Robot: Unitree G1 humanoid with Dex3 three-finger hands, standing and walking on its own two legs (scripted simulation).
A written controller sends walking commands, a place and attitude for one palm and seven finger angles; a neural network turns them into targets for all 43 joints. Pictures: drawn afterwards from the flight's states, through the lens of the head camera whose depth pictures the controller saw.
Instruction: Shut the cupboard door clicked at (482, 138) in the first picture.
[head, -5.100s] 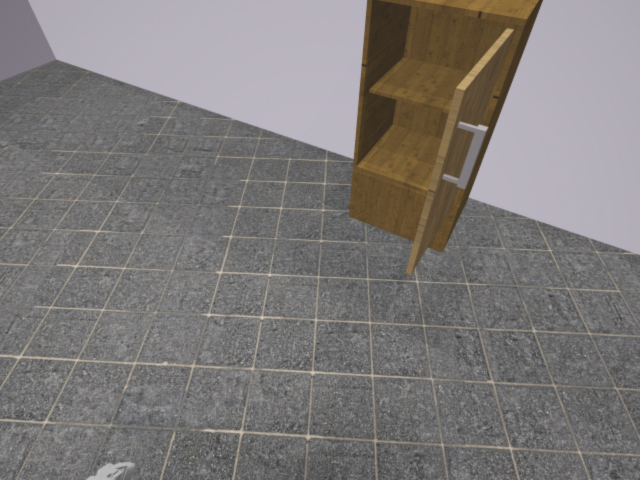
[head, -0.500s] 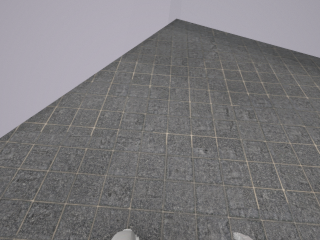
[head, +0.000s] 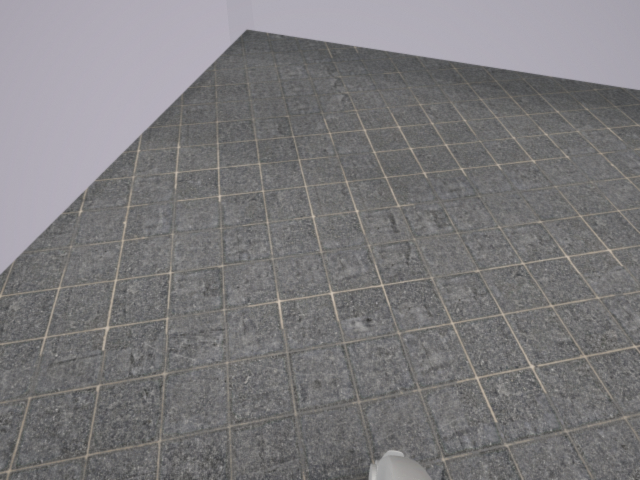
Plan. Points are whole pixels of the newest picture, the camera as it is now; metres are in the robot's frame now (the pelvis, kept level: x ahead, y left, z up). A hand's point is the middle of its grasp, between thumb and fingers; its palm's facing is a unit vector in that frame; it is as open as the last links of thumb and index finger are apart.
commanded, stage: walk around to get in front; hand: left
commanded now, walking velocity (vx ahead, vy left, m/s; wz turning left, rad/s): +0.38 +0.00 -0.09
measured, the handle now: out of the picture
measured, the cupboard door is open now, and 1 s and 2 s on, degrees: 88 88 88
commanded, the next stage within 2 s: walk to a spot facing it in 1.00 s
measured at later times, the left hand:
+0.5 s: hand (218, 458) +0.19 +0.15 -0.18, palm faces +0.11 -0.98 -0.17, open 7.3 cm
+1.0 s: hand (234, 267) +0.52 +0.17 -0.16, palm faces -0.05 -0.97 -0.22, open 7.4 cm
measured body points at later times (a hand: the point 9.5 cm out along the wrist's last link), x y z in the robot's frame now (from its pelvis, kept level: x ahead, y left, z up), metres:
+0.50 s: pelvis +0.22 -0.02 +0.00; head +0.22 -0.01 +0.45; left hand +0.18 +0.20 -0.16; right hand +0.31 -0.27 -0.14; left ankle +0.33 +0.12 -0.71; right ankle +0.14 -0.12 -0.74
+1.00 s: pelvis +0.42 -0.01 +0.00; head +0.44 -0.03 +0.45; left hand +0.52 +0.22 -0.14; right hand +0.34 -0.21 -0.17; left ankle +0.35 +0.11 -0.74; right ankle +0.52 -0.15 -0.71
